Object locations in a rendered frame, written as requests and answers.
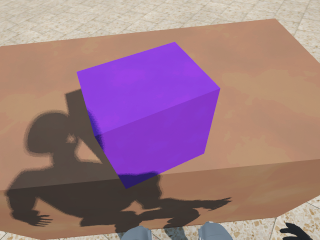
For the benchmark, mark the carton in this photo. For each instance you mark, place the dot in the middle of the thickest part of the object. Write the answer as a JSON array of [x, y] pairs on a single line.
[[150, 111]]

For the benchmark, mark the robot left thigh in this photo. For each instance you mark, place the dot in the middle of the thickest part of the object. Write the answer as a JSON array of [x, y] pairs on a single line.
[[138, 233]]

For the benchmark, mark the robot right thigh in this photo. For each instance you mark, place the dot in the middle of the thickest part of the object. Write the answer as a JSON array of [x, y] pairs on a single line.
[[213, 231]]

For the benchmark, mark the right robot hand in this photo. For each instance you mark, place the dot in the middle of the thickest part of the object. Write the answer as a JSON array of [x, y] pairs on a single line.
[[295, 230]]

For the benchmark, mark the pedestal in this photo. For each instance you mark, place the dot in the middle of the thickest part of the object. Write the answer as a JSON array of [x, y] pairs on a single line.
[[261, 160]]

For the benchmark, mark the robot thigh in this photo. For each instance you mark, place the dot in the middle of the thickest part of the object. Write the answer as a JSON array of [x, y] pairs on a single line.
[[213, 231], [138, 233]]

